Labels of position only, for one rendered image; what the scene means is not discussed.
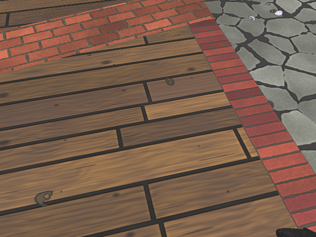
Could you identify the robot right hand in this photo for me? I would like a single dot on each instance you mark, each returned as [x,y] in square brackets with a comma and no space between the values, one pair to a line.
[295,232]

